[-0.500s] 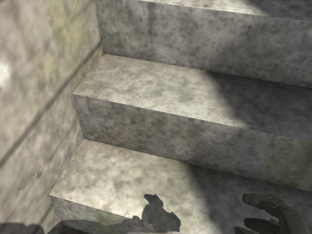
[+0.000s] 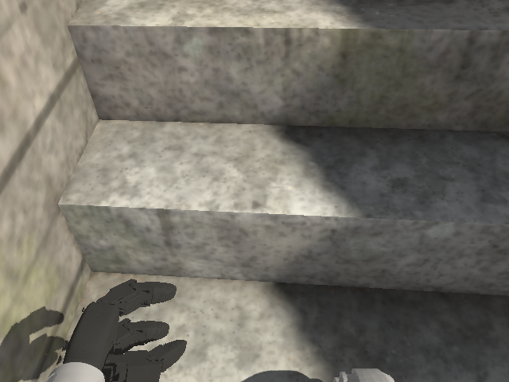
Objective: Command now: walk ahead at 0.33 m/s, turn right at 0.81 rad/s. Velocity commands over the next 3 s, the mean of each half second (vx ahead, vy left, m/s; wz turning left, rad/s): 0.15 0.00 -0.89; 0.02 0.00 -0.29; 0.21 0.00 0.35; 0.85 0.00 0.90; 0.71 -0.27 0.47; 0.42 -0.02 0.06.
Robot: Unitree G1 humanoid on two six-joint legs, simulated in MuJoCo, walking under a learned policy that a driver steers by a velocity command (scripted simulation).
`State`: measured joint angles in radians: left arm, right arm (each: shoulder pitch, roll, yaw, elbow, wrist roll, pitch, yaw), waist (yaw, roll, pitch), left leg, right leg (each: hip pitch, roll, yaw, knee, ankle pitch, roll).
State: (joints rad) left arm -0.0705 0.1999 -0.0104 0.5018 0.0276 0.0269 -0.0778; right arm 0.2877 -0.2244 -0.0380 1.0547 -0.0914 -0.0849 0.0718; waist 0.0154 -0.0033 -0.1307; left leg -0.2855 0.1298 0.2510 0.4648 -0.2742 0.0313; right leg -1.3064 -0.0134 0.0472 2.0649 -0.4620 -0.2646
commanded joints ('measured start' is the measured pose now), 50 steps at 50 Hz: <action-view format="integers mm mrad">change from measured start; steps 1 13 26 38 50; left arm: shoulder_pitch -192 143 524 547 424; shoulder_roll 115 113 225 212 291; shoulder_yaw -5 94 19 83 110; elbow -146 253 159 210 214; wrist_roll -35 -14 70 -9 46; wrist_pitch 71 -25 -91 -97 -89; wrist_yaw -9 130 33 -17 11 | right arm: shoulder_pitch -78 -210 -402 175 -294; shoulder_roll -222 20 -79 -305 -80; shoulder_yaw -44 28 62 -69 72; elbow -59 -500 -715 -555 -542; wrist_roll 32 29 98 19 55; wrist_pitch -2 37 43 128 4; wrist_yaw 83 -102 -69 37 -24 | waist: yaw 53 -38 60 -170 11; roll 126 -156 -118 367 38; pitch -66 101 -9 -272 61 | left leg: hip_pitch -170 -689 -1084 101 -463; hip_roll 159 -195 -211 258 84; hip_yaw -79 -366 -293 -1354 -380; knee -462 1610 1791 191 524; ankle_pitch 61 150 -247 456 -128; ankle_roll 242 18 -65 521 109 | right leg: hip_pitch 300 774 926 464 795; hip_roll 47 121 -55 254 13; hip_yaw -63 569 546 456 52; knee -566 -1485 -1594 -381 -568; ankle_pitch -410 -120 640 100 393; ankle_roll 62 82 6 310 268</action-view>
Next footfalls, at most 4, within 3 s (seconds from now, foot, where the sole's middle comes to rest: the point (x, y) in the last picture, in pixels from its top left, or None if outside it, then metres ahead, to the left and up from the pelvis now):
0.08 right None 0.19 -0.16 -0.56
0.70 left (240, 372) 0.40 0.07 -0.35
1.14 right None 0.22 -0.07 -0.56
1.80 left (283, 328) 0.48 0.00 -0.35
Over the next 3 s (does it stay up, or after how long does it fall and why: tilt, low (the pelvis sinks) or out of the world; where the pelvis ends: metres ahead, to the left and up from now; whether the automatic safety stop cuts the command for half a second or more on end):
stays up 0.58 -0.11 0.59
